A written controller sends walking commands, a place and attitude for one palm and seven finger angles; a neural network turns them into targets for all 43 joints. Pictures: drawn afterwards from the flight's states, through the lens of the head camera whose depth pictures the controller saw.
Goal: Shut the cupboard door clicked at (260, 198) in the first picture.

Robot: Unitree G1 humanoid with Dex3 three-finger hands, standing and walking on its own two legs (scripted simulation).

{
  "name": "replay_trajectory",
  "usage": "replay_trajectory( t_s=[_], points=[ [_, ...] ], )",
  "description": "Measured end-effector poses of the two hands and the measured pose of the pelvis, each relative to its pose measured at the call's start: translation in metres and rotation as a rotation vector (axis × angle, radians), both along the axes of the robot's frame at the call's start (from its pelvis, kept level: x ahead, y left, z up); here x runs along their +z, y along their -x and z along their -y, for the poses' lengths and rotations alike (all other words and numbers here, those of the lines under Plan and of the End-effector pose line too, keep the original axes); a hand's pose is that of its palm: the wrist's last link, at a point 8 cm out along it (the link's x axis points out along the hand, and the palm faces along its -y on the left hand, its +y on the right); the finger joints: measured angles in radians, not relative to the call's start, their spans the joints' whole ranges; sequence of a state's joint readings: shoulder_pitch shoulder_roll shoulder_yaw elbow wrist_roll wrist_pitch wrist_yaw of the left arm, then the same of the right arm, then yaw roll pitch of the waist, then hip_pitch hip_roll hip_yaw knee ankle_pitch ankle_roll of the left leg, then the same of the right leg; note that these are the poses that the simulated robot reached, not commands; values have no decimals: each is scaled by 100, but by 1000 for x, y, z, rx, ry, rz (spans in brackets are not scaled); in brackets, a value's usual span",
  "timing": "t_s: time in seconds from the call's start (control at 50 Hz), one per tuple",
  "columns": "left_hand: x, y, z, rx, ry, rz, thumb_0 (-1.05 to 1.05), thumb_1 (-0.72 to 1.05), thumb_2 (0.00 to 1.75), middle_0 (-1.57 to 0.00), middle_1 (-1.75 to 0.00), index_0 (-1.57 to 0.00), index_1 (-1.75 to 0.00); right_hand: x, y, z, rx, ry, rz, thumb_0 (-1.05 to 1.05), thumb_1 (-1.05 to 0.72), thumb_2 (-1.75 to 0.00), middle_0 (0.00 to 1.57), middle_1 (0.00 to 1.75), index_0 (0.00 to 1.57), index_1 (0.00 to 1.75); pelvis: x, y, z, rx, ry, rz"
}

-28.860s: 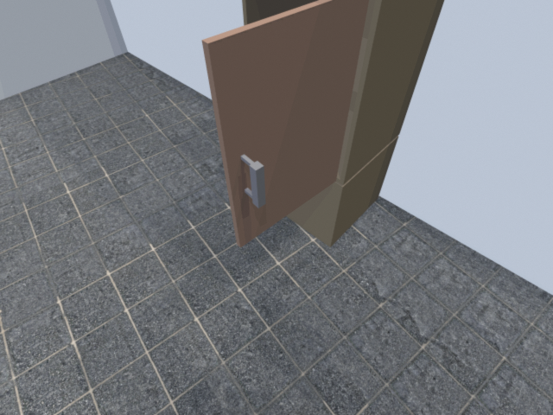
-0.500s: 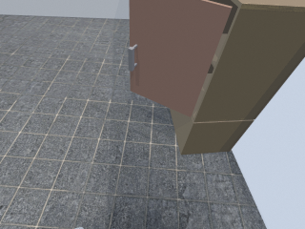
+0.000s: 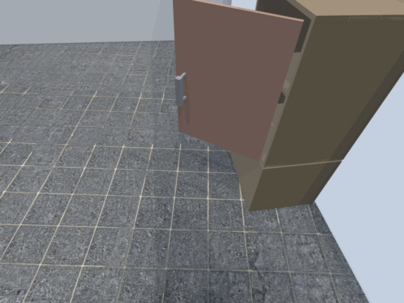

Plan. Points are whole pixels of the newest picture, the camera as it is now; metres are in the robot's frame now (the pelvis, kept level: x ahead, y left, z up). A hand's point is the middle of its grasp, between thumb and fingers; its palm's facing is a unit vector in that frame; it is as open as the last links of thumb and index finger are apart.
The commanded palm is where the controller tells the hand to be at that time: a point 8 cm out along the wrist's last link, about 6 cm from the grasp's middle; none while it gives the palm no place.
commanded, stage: let the arm hang, fingers relaxed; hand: left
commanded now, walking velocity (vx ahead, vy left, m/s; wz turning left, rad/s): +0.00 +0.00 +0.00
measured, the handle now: (181, 89) +0.90 +0.13 -0.08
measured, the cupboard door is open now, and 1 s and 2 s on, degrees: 55 55 55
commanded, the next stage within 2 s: look to check the result in 0.28 s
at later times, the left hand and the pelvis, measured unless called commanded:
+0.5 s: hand out of the picture -0.05 +0.16 -0.18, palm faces +0.03 -0.99 -0.17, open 7.4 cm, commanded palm none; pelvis +0.00 +0.00 +0.00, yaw -1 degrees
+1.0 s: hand out of the picture -0.02 +0.15 -0.18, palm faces +0.01 -0.99 -0.16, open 7.4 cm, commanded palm none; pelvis +0.01 -0.01 +0.00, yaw -1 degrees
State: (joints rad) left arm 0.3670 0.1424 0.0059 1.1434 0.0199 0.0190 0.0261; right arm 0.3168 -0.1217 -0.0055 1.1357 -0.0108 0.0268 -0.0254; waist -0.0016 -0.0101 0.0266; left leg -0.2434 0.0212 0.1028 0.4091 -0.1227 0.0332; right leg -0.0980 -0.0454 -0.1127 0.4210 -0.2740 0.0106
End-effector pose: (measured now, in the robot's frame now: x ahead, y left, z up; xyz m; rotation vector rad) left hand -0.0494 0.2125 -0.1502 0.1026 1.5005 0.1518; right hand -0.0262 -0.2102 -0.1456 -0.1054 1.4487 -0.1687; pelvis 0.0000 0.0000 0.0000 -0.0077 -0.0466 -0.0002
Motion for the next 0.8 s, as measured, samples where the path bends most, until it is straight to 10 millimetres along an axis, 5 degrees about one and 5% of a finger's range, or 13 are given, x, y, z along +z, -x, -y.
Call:
replay_trajectory(
  t_s=[0.36,0.8],
  points=[
    [-2,-3,7,-8,11,12,1,91,89,-20,-30,-20,-30,-2,5,-8,-31,-12,10,1,-91,-90,20,30,20,30,0,2,-1,-9,-1,1],
    [0,-8,10,-16,-7,-2,1,91,89,-19,-30,-20,-30,-2,4,4,-37,-8,-13,1,-91,-90,20,30,20,30,-1,-3,7,-14,-3,-3]
  ],
)
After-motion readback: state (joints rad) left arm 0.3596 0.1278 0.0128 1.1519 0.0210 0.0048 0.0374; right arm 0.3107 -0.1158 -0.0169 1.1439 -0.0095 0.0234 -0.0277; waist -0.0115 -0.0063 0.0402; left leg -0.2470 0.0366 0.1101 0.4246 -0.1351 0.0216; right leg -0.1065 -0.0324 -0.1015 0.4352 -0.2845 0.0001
